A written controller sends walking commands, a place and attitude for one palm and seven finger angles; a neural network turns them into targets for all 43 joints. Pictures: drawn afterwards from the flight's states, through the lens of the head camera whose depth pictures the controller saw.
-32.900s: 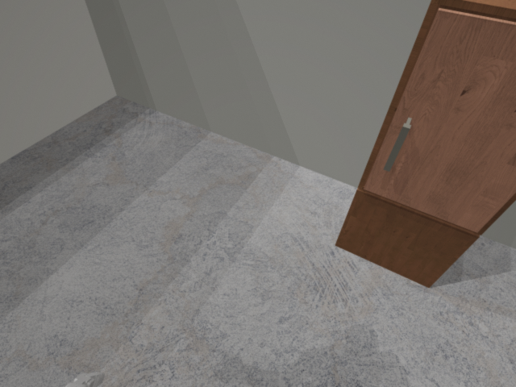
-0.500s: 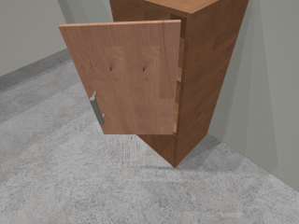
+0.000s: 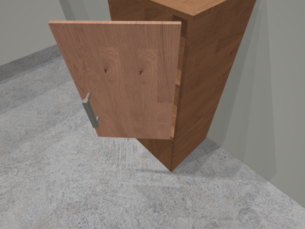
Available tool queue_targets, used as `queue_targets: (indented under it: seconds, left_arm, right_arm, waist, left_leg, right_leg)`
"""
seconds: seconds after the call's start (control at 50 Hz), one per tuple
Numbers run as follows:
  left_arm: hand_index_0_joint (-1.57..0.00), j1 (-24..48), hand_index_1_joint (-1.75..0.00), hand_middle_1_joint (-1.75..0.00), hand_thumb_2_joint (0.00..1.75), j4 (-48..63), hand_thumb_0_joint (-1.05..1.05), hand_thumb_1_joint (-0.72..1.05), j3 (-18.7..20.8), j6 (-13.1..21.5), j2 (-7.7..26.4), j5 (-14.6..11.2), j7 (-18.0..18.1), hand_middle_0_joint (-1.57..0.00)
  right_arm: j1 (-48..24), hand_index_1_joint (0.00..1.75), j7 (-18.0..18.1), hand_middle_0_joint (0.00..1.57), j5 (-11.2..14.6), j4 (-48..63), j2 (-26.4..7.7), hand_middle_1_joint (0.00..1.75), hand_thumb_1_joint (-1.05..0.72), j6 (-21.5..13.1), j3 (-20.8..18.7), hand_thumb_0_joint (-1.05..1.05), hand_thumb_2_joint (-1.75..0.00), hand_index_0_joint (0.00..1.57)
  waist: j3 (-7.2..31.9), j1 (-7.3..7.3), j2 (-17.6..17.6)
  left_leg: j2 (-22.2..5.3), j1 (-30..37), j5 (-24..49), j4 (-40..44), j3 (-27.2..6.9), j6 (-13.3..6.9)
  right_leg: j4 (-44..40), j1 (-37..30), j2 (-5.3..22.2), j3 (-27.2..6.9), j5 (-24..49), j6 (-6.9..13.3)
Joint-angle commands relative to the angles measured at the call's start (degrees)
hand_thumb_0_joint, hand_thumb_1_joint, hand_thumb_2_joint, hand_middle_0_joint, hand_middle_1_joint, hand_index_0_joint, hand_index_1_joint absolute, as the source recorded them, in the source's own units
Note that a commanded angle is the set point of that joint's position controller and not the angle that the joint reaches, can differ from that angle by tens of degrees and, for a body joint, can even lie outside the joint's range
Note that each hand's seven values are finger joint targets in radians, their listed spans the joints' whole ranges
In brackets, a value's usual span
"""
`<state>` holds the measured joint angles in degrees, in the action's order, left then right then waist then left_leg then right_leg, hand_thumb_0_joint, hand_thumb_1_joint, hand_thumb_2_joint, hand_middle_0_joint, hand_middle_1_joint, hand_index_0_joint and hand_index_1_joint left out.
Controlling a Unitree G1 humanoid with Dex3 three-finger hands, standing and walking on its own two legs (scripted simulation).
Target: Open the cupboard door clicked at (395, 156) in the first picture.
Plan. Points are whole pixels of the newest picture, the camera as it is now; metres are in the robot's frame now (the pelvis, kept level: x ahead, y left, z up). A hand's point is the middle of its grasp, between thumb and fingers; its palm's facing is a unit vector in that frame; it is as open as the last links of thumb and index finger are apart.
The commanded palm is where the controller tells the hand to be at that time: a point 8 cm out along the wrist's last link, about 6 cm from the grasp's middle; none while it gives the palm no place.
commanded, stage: come to a stop and stand still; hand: left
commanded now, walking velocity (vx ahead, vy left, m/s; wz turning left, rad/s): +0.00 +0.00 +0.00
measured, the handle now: (92, 111) +0.57 +0.29 -0.11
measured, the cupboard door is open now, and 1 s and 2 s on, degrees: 43 43 43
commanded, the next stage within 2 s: look again from close up in 0.54 s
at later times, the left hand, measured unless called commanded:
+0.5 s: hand out of the picture +0.03 +0.17 -0.17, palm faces +0.04 -0.98 -0.22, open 7.4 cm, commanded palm none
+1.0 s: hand out of the picture +0.02 +0.16 -0.17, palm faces +0.05 -0.98 -0.21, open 7.4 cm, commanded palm none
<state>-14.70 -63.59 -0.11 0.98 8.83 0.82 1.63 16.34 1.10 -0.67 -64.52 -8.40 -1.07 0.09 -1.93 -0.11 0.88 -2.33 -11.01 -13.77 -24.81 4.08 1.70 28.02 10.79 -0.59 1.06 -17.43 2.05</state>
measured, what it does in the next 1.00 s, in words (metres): stands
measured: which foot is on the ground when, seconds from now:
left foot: down 0.00-1.00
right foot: down 0.00-1.00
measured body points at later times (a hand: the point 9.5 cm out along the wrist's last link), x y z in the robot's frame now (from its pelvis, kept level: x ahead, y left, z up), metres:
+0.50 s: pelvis +0.02 -0.01 +0.00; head +0.04 -0.02 +0.45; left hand +0.03 +0.22 -0.15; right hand +0.04 -0.24 -0.17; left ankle -0.01 +0.14 -0.74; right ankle -0.03 -0.09 -0.74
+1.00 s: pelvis +0.02 -0.01 +0.00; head +0.03 -0.02 +0.45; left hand +0.02 +0.22 -0.15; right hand +0.02 -0.23 -0.16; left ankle -0.01 +0.14 -0.74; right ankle -0.03 -0.09 -0.74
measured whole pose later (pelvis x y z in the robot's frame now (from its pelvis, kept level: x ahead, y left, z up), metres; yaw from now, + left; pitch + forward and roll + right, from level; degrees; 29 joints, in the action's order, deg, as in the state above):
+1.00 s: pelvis +0.02 -0.01 +0.00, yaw +1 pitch -1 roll +1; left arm -15.6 -63.8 0.5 1.1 8.7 0.8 1.9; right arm 14.5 1.9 -0.7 -66.1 -8.5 -0.9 -0.1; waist -2.0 0.6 0.0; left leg -3.2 -7.8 -14.1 -22.9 3.1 2.8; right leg 25.0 6.8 -1.6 2.1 -17.6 2.9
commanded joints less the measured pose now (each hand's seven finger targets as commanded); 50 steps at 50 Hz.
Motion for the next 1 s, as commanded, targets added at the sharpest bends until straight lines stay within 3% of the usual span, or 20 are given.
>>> queue_targets:
  seconds: [0.0,0.24,0.4,0.62,0.82,0.98]
  left_arm:
    - [-0.2,-3.5,-0.3,-0.3,0.9,1.5,0.0,0.9,0.9,0.9,6.1,-0.2,0.4,-0.2]
    - [-0.2,-4.3,-0.3,-0.3,0.9,1.3,0.0,0.9,1.3,1.1,6.6,-0.2,0.6,-0.2]
    - [-0.2,-4.3,-0.3,-0.3,0.9,1.5,0.0,0.9,1.5,1.1,6.9,-0.1,0.7,-0.2]
    - [-0.2,-4.1,-0.3,-0.3,0.9,1.5,0.0,0.9,1.5,1.0,6.8,-0.2,0.7,-0.2]
    - [-0.2,-4.4,-0.3,-0.3,0.9,1.5,0.0,0.9,1.7,1.1,6.9,-0.2,0.7,-0.2]
    - [-0.2,-4.5,-0.3,-0.3,0.9,1.2,0.0,0.9,1.5,0.9,6.2,-0.2,0.6,-0.2]
  right_arm:
    - [3.4,0.3,0.8,0.2,-0.2,1.5,-4.8,0.3,-0.9,-0.7,-0.7,0.0,-0.9,0.2]
    - [1.8,0.3,1.1,0.2,-0.2,1.4,-5.4,0.3,-0.9,-0.7,-0.9,0.0,-0.9,0.2]
    - [1.0,0.3,1.3,0.2,-0.1,1.3,-5.5,0.3,-0.9,-0.6,-0.9,0.0,-0.9,0.2]
    - [0.9,0.3,1.4,0.2,-0.2,0.8,-5.5,0.3,-0.9,-0.5,-0.8,0.0,-0.9,0.2]
    - [1.3,0.3,1.4,0.2,-0.1,0.3,-5.3,0.3,-0.9,-0.5,-0.8,0.0,-0.9,0.2]
    - [1.6,0.3,1.3,0.2,-0.2,-0.1,-4.5,0.3,-0.9,-0.4,-0.7,0.0,-0.9,0.2]
  waist:
    - [-0.7,0.06,-1.0]
    - [1.4,0.16,-1.7]
    - [0.6,0.26,-1.5]
    - [-0.5,0.46,-1.4]
    - [-0.2,0.49,-2.2]
    - [-2.9,0.55,-1.6]
  left_leg:
    - [-3.8,2.0,9.5,2.5,-3.2,-2.5]
    - [-4.0,4.4,13.5,1.8,-2.7,-2.2]
    - [-4.0,4.3,14.9,1.5,-2.5,-2.0]
    - [-4.2,4.3,13.4,2.7,-3.0,-2.0]
    - [-4.1,4.2,13.1,2.9,-2.9,-1.8]
    - [-4.0,3.2,10.1,4.1,-3.5,-2.0]
  right_leg:
    - [-5.5,1.7,6.3,-5.3,15.7,0.6]
    - [-5.0,-1.1,6.7,-5.1,23.7,0.6]
    - [-5.1,-2.0,6.7,-4.9,27.2,0.4]
    - [-6.4,-1.8,6.7,-4.5,23.6,0.5]
    - [-6.7,-2.6,6.8,-4.3,24.7,0.4]
    - [-8.3,-0.6,6.4,-4.5,17.4,0.5]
